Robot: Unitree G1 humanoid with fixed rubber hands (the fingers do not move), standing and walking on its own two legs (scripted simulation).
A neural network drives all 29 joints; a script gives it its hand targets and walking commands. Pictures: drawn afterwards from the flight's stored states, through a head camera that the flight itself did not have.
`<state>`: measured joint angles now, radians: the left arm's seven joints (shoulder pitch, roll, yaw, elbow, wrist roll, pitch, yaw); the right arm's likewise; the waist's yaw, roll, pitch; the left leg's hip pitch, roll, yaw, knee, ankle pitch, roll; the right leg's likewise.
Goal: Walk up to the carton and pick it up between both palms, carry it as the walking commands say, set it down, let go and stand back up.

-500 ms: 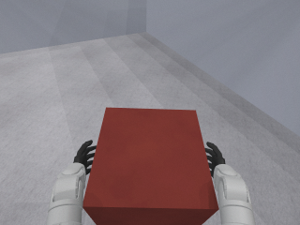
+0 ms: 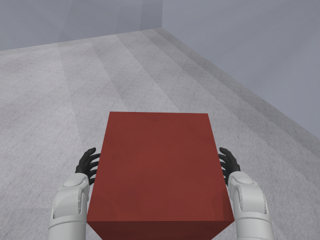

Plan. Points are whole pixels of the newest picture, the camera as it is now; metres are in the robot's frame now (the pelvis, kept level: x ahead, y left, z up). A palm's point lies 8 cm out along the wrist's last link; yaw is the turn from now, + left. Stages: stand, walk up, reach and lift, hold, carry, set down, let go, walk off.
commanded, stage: reach and lift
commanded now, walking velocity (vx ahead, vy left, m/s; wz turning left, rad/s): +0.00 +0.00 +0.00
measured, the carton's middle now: (158, 179) +0.31 +0.00 -0.03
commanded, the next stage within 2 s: hold in 0.64 s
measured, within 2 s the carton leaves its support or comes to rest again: neither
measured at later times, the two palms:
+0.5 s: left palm (83, 179) +0.27 +0.19 +0.03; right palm (232, 177) +0.27 -0.19 +0.03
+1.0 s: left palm (83, 179) +0.27 +0.19 +0.04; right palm (233, 179) +0.27 -0.19 +0.03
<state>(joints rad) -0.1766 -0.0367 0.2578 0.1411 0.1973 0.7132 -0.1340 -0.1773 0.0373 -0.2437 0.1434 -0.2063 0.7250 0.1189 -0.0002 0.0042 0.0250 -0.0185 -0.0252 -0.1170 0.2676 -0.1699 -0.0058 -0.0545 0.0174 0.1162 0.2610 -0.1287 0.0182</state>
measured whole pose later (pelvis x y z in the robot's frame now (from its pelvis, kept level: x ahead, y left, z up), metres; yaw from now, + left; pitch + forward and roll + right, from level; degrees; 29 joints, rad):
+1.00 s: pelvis +0.00 +0.00 +0.00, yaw -1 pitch -4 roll +0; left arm -0.14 -0.03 0.24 0.10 0.17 0.73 -0.12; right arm -0.13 0.04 -0.23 0.09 -0.19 0.74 0.11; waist 0.01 0.01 0.00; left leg -0.06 -0.02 -0.10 0.34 -0.20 -0.01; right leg -0.10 0.03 0.12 0.33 -0.16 0.02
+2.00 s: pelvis -0.06 +0.07 -0.02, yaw -8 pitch +4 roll +1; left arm 0.02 -0.08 0.22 -0.45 -0.02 1.19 0.02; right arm 0.03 0.03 -0.21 -0.48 0.03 1.20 0.00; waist 0.00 0.01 -0.14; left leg -0.52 0.00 0.11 0.91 -0.44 0.00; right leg -0.40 -0.08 -0.12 0.63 -0.29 -0.02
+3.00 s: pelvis -0.09 +0.29 -0.03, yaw -9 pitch +5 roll +0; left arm 0.04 -0.06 0.21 -0.50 -0.04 1.16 0.01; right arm 0.07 0.05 -0.21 -0.54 0.01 1.15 0.02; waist 0.02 0.03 -0.14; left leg -0.46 0.00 0.18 0.65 -0.31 0.07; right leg -0.38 -0.05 -0.14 0.61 -0.30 -0.03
